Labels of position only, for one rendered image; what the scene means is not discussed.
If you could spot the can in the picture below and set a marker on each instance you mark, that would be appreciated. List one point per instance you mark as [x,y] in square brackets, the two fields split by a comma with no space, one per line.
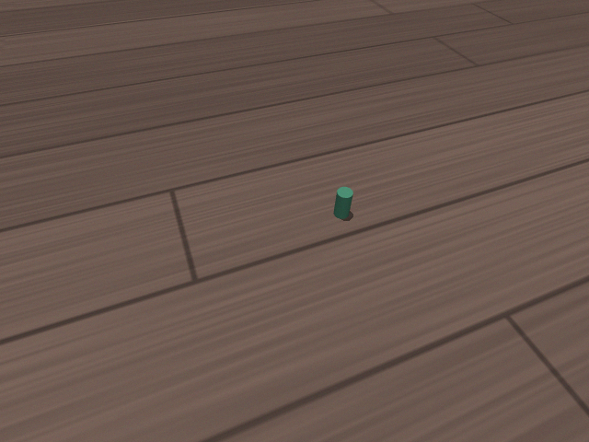
[343,202]

